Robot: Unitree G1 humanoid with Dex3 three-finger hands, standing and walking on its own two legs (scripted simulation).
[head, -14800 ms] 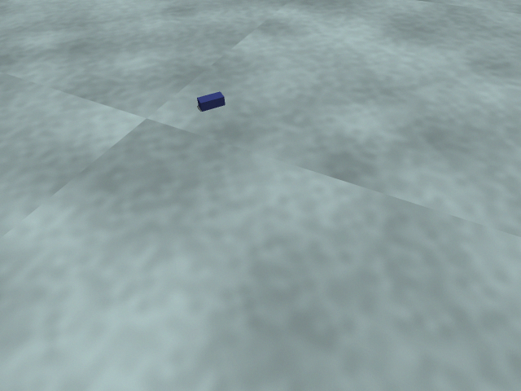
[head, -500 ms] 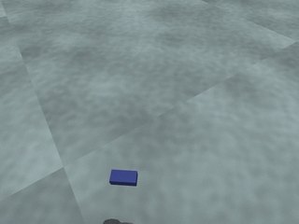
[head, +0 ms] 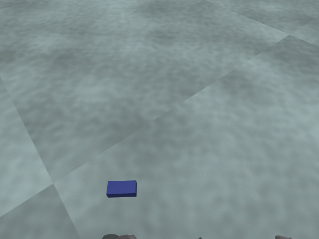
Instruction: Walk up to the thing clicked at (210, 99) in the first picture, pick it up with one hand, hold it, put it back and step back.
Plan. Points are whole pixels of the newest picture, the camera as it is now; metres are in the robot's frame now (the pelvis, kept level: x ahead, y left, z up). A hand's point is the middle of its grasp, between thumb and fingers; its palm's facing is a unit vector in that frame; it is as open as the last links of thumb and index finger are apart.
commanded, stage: walk up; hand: left
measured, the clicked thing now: (122, 188) +0.48 +0.26 -0.73
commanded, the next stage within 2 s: none
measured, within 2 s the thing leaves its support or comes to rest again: neither
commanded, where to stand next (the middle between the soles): +0.11 -0.01 m, yaw +3 degrees
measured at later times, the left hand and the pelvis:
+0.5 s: hand out of the picture +0.11 +0.29 -0.17, palm faces +0.05 -0.94 -0.34, open 7.4 cm; pelvis +0.08 +0.02 +0.00, yaw +3 degrees
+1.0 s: hand out of the picture +0.07 +0.24 -0.13, palm faces +0.04 -0.90 -0.43, open 7.3 cm; pelvis +0.03 -0.03 +0.00, yaw +3 degrees
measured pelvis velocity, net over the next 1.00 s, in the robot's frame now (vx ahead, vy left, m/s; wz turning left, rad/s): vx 0.03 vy -0.03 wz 0.05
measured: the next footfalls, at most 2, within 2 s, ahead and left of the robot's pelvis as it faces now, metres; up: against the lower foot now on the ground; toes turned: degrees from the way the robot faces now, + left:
left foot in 0.36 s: +0.20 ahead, +0.13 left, +0.00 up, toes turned +4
right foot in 0.78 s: +0.09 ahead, -0.13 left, +0.00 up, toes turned +1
